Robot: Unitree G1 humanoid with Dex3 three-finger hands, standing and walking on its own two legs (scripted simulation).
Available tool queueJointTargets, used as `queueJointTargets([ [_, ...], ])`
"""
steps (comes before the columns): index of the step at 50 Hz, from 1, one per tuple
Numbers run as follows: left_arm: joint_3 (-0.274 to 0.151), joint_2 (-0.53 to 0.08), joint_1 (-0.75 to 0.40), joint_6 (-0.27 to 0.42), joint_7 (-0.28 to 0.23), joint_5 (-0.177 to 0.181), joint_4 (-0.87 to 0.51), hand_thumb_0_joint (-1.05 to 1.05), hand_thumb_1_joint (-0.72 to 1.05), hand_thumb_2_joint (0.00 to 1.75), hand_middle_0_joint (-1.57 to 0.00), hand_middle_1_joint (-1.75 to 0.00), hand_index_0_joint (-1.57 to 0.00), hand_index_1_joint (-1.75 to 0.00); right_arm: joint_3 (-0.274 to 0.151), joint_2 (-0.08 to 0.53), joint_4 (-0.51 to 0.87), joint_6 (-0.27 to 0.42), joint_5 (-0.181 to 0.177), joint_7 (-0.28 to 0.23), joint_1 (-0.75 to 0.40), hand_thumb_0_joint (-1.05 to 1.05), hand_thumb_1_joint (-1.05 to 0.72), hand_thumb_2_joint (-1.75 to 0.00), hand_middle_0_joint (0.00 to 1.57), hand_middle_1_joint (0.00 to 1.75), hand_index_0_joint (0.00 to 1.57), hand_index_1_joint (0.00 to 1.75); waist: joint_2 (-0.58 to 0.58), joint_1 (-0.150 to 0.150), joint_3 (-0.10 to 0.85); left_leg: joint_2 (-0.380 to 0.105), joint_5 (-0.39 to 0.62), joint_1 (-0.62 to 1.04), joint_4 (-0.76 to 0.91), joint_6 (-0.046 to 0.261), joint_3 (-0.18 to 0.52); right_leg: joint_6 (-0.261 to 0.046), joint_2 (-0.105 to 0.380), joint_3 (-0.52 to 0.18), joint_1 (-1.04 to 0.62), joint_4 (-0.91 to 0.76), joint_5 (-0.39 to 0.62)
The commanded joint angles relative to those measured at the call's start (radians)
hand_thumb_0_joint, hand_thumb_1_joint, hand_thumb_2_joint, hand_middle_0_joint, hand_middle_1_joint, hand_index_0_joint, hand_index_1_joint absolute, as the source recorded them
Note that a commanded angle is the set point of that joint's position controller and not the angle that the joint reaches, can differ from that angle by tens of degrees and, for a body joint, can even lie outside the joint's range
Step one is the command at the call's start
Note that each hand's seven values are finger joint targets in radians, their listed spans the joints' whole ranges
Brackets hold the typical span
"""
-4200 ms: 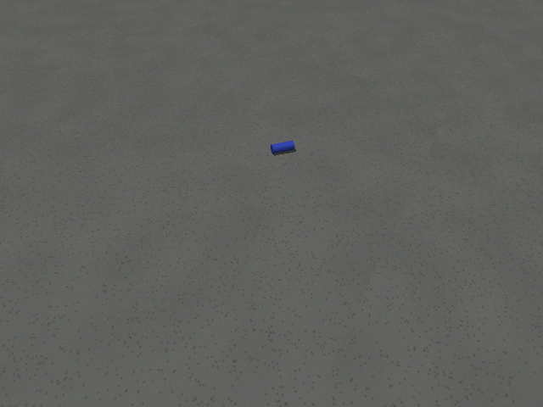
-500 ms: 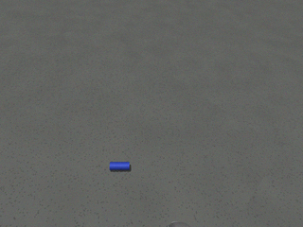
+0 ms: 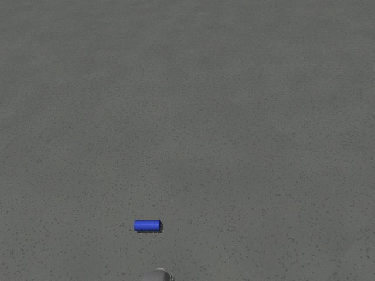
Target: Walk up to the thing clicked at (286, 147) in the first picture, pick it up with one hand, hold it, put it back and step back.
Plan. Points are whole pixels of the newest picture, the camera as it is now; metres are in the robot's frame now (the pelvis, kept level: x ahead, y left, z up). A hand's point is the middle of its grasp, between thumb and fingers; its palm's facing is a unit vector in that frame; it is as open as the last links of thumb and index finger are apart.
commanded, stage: walk up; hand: left
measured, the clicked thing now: (147, 225) +0.53 +0.28 -0.74
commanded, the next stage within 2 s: none
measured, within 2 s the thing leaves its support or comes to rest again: neither
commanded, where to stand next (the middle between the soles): +0.16 +0.02 m, yaw +3 degrees
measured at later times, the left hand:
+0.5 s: hand out of the picture +0.16 +0.27 -0.15, palm faces +0.04 -0.92 -0.40, open 7.4 cm
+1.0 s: hand out of the picture +0.13 +0.31 -0.17, palm faces +0.07 -0.91 -0.41, open 7.4 cm
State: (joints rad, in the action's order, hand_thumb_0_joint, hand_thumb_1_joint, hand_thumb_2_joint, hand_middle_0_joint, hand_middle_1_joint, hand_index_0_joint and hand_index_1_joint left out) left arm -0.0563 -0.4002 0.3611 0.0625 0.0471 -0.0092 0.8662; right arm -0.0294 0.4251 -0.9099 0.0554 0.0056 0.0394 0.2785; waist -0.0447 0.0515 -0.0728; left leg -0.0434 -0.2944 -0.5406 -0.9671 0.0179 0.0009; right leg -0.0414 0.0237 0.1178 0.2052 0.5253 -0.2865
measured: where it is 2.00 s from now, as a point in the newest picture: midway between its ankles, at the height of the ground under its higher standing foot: outside the picture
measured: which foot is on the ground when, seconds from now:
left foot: up 0.00-0.18, down 0.20-0.56, up 0.58-0.82, down 0.84-1.00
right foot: down 0.00-0.24, up 0.26-0.52, down 0.54-1.00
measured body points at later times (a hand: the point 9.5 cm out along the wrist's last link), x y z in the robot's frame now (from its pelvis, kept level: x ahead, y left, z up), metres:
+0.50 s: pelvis +0.10 -0.01 -0.01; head +0.13 +0.00 +0.44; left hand +0.15 +0.32 -0.12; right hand +0.23 -0.31 -0.12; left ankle +0.15 +0.11 -0.74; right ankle +0.18 -0.15 -0.72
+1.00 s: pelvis +0.10 +0.02 -0.02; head +0.12 +0.03 +0.43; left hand +0.13 +0.36 -0.14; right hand +0.17 -0.29 -0.14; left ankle +0.07 +0.14 -0.74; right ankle +0.17 -0.13 -0.72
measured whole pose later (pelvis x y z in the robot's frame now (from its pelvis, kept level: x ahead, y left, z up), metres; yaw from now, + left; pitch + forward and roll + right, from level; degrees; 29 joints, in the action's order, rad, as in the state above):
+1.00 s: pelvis +0.10 +0.02 -0.02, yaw +6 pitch -1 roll +0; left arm -0.04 -0.43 0.22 0.01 -0.01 -0.01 0.99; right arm -0.03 0.38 -1.02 -0.01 0.03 0.02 0.25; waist 0.02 -0.01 -0.06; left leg -0.02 -0.40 -0.26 -0.69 0.00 -0.01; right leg -0.01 0.05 -0.01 0.42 0.78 -0.41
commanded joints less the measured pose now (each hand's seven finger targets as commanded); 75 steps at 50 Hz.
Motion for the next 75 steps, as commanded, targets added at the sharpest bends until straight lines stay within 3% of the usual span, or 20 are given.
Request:
queueJointTargets([
  [1,-0.082,-0.283,0.048,0.038,-0.026,0.004,-0.076,0.00,0.90,0.90,-0.20,-0.30,-0.20,-0.30,-0.064,0.173,0.101,0.012,0.005,0.002,-0.049,0.00,-0.90,-0.90,0.20,0.30,0.20,0.30,0.145,0.023,-0.016,-0.020,0.058,-0.089,0.150,-0.003,0.043,-0.153,0.288,-0.252,-0.116,-0.245,0.179],
  [9,-0.039,-0.258,-0.016,0.013,-0.057,0.014,-0.073,0.00,0.90,0.90,-0.20,-0.30,-0.20,-0.30,-0.054,0.123,0.091,0.009,0.001,-0.017,-0.035,0.00,-0.90,-0.90,0.20,0.30,0.20,0.30,0.105,-0.044,0.087,0.072,0.249,0.316,0.454,0.052,-0.100,-0.053,0.180,-0.040,-0.048,0.111,0.655],
  [11,-0.017,-0.188,0.001,0.017,-0.051,0.026,-0.109,0.00,0.90,0.90,-0.20,-0.30,-0.20,-0.30,-0.104,0.250,0.068,0.016,0.015,-0.030,0.142,0.00,-0.90,-0.90,0.20,0.30,0.20,0.30,-0.110,-0.134,0.235,-0.106,0.275,0.660,0.486,0.168,0.191,0.004,0.070,0.004,0.198,0.476,0.319],
  [12,-0.008,-0.135,0.061,0.010,-0.050,0.029,-0.100,0.00,0.90,0.90,-0.20,-0.30,-0.20,-0.30,-0.110,0.285,0.088,0.016,0.017,-0.038,0.141,0.00,-0.90,-0.90,0.20,0.30,0.20,0.30,-0.173,-0.105,0.259,-0.317,0.339,0.751,0.519,0.266,0.512,0.022,-0.041,-0.044,0.392,0.592,-0.271],
  [13,-0.024,-0.218,0.052,-0.006,-0.062,0.021,-0.078,0.00,0.90,0.90,-0.20,-0.30,-0.20,-0.30,-0.121,0.307,0.088,0.010,-0.022,-0.037,0.127,0.00,-0.90,-0.90,0.20,0.30,0.20,0.30,-0.121,-0.116,0.254,-0.391,0.235,0.720,0.578,0.360,0.588,0.012,0.015,-0.090,0.413,0.687,-0.330],
  [18,-0.027,-0.206,0.032,-0.015,-0.044,0.015,-0.027,0.00,0.90,0.90,-0.20,-0.30,-0.20,-0.30,-0.075,0.222,0.115,0.005,-0.013,-0.041,-0.056,0.00,-0.90,-0.90,0.20,0.30,0.20,0.30,-0.076,-0.041,0.018,-0.182,0.248,0.238,0.612,0.204,0.173,0.015,0.062,-0.125,0.232,0.486,-0.146],
  [23,-0.025,-0.165,0.022,0.004,-0.069,0.018,0.008,0.00,0.90,0.90,-0.20,-0.30,-0.20,-0.30,-0.060,0.200,0.129,-0.025,0.011,-0.032,-0.124,0.00,-0.90,-0.90,0.20,0.30,0.20,0.30,-0.146,-0.037,0.063,-0.160,0.470,0.180,0.478,0.216,0.104,0.051,0.020,-0.061,0.081,0.216,0.011],
  [26,-0.042,-0.205,0.064,0.011,-0.090,0.012,0.044,0.00,0.90,0.90,-0.20,-0.30,-0.20,-0.30,-0.054,0.169,0.145,-0.056,-0.003,-0.023,-0.184,0.00,-0.90,-0.90,0.20,0.30,0.20,0.30,-0.060,0.010,0.102,-0.078,0.205,0.093,0.304,0.127,0.056,0.040,-0.019,-0.049,-0.077,0.045,0.217],
  [29,-0.069,-0.370,-0.066,0.013,-0.102,-0.014,-0.011,0.00,0.90,0.90,-0.20,-0.30,-0.20,-0.30,-0.052,0.137,0.125,-0.097,-0.001,-0.032,-0.108,0.00,-0.90,-0.90,0.20,0.30,0.20,0.30,0.202,-0.031,0.060,0.046,-0.308,0.039,-0.078,0.020,0.089,-0.175,0.435,-0.619,0.131,-0.248,-0.022],
  [35,-0.066,-0.309,-0.154,0.002,-0.099,-0.026,-0.022,0.00,0.90,0.90,-0.20,-0.30,-0.20,-0.30,-0.087,0.193,0.044,-0.108,0.012,-0.014,-0.038,0.00,-0.90,-0.90,0.20,0.30,0.20,0.30,0.226,-0.046,0.073,0.011,-0.156,0.064,-0.103,-0.001,0.073,-0.127,0.254,-0.372,0.125,-0.166,-0.210],
  [42,-0.039,-0.237,-0.169,-0.037,-0.071,-0.015,-0.016,0.00,0.90,0.90,-0.20,-0.30,-0.20,-0.30,-0.074,0.173,-0.058,-0.053,0.019,-0.028,0.034,0.00,-0.90,-0.90,0.20,0.30,0.20,0.30,0.127,-0.072,0.138,0.060,-0.052,0.394,0.533,-0.005,-0.041,-0.059,0.149,-0.196,0.211,0.119,-0.173],
  [44,-0.013,-0.154,-0.194,-0.043,-0.072,0.004,-0.027,0.00,0.90,0.90,-0.20,-0.30,-0.20,-0.30,-0.094,0.315,-0.012,-0.038,0.039,-0.041,-0.053,0.00,-0.90,-0.90,0.20,0.30,0.20,0.30,-0.136,-0.069,0.046,-0.286,-0.385,0.342,0.718,0.150,0.546,0.038,-0.023,-0.080,0.474,0.352,-0.258],
  [45,-0.036,-0.244,-0.248,-0.038,-0.079,-0.008,-0.002,0.00,0.90,0.90,-0.20,-0.30,-0.20,-0.30,-0.096,0.346,-0.011,-0.038,0.020,-0.037,-0.102,0.00,-0.90,-0.90,0.20,0.30,0.20,0.30,-0.098,-0.084,-0.014,-0.337,-0.451,0.151,0.724,0.225,0.582,0.029,0.046,-0.173,0.363,0.373,-0.276],
  [48,-0.023,-0.188,-0.180,-0.024,-0.060,0.009,0.061,0.00,0.90,0.90,-0.20,-0.30,-0.20,-0.30,-0.053,0.207,-0.002,-0.020,0.027,-0.042,-0.181,0.00,-0.90,-0.90,0.20,0.30,0.20,0.30,-0.072,-0.029,-0.019,-0.146,0.072,0.224,0.557,0.117,0.218,0.021,0.025,-0.137,0.234,0.234,-0.111],
  [52,-0.020,-0.175,-0.158,-0.012,-0.069,0.009,0.098,0.00,0.90,0.90,-0.20,-0.30,-0.20,-0.30,-0.046,0.203,-0.034,-0.020,-0.002,-0.041,-0.136,0.00,-0.90,-0.90,0.20,0.30,0.20,0.30,-0.119,-0.022,0.081,-0.117,0.428,0.281,0.388,0.072,0.119,0.003,0.003,-0.093,0.001,-0.030,0.145],
  [54,-0.026,-0.241,-0.163,-0.005,-0.073,-0.001,0.095,0.00,0.90,0.90,-0.20,-0.30,-0.20,-0.30,-0.035,0.159,-0.022,-0.018,-0.016,-0.050,-0.110,0.00,-0.90,-0.90,0.20,0.30,0.20,0.30,0.002,-0.041,0.148,-0.052,0.304,0.225,0.322,0.030,0.066,-0.057,0.120,-0.261,-0.108,-0.011,0.409],
  [57,-0.010,-0.237,-0.277,-0.026,-0.055,0.010,0.073,0.00,0.90,0.90,-0.20,-0.30,-0.20,-0.30,-0.042,0.176,-0.078,-0.015,0.001,-0.058,-0.053,0.00,-0.90,-0.90,0.20,0.30,0.20,0.30,0.059,-0.090,0.126,-0.032,-0.092,0.314,0.489,0.043,0.090,-0.073,0.152,-0.282,0.054,0.022,0.160],
  [60,0.008,-0.186,-0.262,-0.028,-0.050,0.008,0.103,0.00,0.90,0.90,-0.20,-0.30,-0.20,-0.30,-0.050,0.223,-0.070,-0.004,0.001,-0.054,-0.150,0.00,-0.90,-0.90,0.20,0.30,0.20,0.30,0.014,-0.048,0.081,-0.168,0.119,0.346,0.538,0.112,0.208,0.003,0.034,-0.134,0.112,0.079,0.141],
  [63,0.005,-0.197,-0.270,-0.016,-0.050,0.008,0.125,0.00,0.90,0.90,-0.20,-0.30,-0.20,-0.30,-0.039,0.194,-0.071,-0.002,-0.003,-0.055,-0.166,0.00,-0.90,-0.90,0.20,0.30,0.20,0.30,0.035,-0.055,0.095,-0.110,0.270,0.320,0.490,0.071,0.101,-0.013,0.064,-0.169,0.003,0.025,0.325],
  [75,0.010,-0.190,-0.310,-0.022,-0.049,0.005,0.163,0.00,0.90,0.90,-0.20,-0.30,-0.20,-0.30,-0.030,0.168,-0.108,-0.013,-0.002,-0.050,-0.234,0.00,-0.90,-0.90,0.20,0.30,0.20,0.30,0.061,-0.050,0.111,-0.066,0.123,0.364,0.553,0.038,0.036,-0.016,0.094,-0.214,-0.045,-0.055,0.329],
])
